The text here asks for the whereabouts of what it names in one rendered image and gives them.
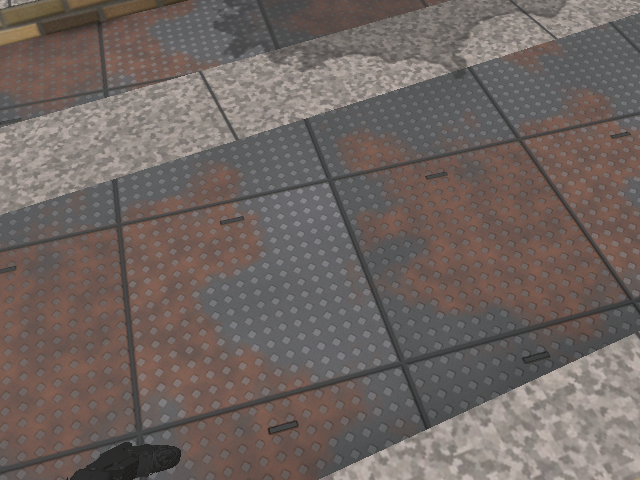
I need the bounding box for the left robot hand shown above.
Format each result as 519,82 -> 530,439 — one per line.
66,442 -> 181,480

